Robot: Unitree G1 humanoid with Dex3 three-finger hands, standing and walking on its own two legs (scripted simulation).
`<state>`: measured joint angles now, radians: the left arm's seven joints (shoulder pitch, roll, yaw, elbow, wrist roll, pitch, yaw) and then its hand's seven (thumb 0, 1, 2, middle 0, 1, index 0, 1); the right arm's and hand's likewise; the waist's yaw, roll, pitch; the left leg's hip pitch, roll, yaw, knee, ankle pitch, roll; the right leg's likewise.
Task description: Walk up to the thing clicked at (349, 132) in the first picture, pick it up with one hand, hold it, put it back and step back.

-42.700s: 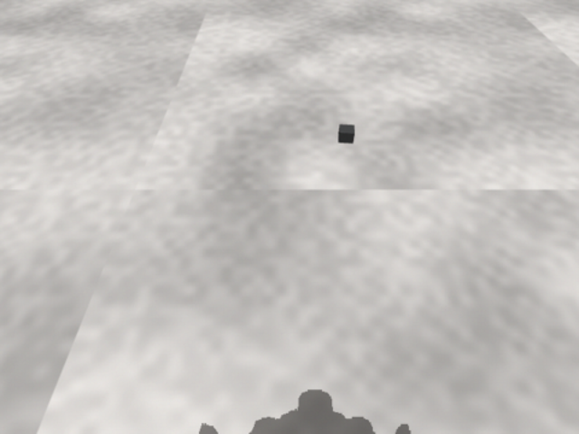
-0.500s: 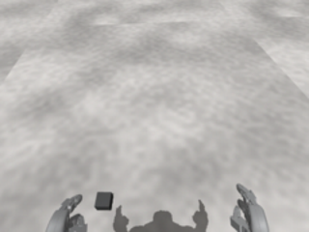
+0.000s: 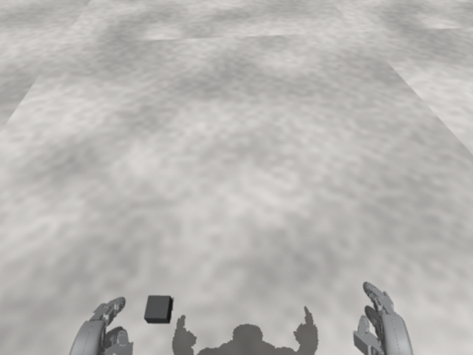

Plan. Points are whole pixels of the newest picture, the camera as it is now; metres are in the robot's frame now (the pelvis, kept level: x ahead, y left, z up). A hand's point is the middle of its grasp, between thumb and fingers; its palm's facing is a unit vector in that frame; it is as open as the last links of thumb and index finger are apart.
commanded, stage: home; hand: left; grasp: from above
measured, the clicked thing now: (159, 309) +0.42 +0.29 -0.68
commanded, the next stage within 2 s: stand in 0.14 s
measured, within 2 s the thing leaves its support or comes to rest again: neither
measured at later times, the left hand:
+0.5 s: hand out of the picture +0.11 +0.24 -0.10, palm faces +0.03 -0.94 -0.35, open 7.4 cm
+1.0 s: hand out of the picture +0.02 +0.24 -0.10, palm faces +0.05 -0.94 -0.35, open 7.4 cm
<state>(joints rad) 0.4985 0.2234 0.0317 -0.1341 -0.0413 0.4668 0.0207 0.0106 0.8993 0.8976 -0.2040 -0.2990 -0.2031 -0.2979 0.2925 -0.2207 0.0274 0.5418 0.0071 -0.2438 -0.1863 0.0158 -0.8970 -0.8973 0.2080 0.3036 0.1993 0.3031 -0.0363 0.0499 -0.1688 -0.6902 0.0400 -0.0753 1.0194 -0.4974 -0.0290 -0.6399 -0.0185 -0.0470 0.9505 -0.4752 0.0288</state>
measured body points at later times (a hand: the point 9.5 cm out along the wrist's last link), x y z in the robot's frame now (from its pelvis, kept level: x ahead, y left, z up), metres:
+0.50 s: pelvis -0.01 +0.01 +0.03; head +0.00 +0.01 +0.48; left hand +0.11 +0.29 -0.07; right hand +0.11 -0.27 -0.09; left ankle +0.01 +0.13 -0.68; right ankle +0.00 -0.14 -0.68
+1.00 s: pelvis -0.01 +0.00 +0.06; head -0.02 -0.01 +0.51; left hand +0.01 +0.29 -0.07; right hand +0.06 -0.28 -0.08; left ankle +0.01 +0.13 -0.68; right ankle +0.00 -0.14 -0.68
